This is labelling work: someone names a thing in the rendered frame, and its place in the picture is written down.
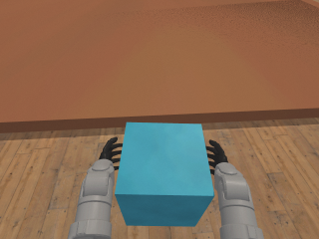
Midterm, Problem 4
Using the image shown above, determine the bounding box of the right robot hand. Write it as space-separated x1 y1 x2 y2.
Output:
205 139 228 175

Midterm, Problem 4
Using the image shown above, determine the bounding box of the carton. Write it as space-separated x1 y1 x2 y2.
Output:
115 121 215 227

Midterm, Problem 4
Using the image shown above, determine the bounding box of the robot left forearm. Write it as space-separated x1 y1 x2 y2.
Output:
67 158 115 239

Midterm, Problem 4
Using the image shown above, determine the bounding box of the robot right forearm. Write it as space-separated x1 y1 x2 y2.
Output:
214 162 264 239

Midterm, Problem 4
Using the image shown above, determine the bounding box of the left robot hand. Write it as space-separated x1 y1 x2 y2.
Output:
99 137 123 170

